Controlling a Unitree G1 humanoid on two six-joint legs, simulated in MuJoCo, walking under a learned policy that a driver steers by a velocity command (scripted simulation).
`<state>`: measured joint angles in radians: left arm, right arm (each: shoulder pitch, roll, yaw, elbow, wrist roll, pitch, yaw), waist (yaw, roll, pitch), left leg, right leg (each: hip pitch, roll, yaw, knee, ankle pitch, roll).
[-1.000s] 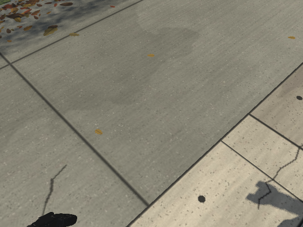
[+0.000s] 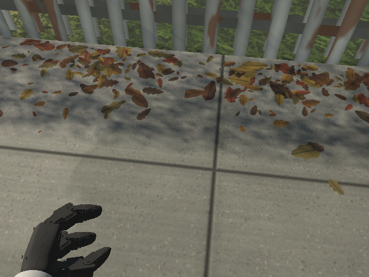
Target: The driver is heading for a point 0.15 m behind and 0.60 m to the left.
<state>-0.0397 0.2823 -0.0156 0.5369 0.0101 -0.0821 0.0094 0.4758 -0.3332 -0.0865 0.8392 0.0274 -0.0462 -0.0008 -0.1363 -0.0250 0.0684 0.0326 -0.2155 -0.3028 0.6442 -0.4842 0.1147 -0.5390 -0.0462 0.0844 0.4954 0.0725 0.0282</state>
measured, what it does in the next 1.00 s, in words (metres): walks ahead, turning left: left foot, then right foot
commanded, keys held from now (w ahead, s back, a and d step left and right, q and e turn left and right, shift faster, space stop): q+shift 0.18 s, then w+q+shift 0.40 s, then w+shift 0.16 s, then shift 0.26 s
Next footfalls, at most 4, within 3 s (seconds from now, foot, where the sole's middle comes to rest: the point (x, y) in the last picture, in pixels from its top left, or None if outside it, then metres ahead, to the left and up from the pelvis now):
0.46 left None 0.29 0.13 -0.75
0.86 right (108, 201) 0.75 0.22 -0.75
1.34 left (38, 226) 0.67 0.47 -0.75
1.72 right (71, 178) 0.86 0.36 -0.75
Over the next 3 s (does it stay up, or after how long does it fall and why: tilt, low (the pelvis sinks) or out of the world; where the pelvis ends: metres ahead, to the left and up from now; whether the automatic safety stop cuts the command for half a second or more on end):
stays up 0.70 0.79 0.02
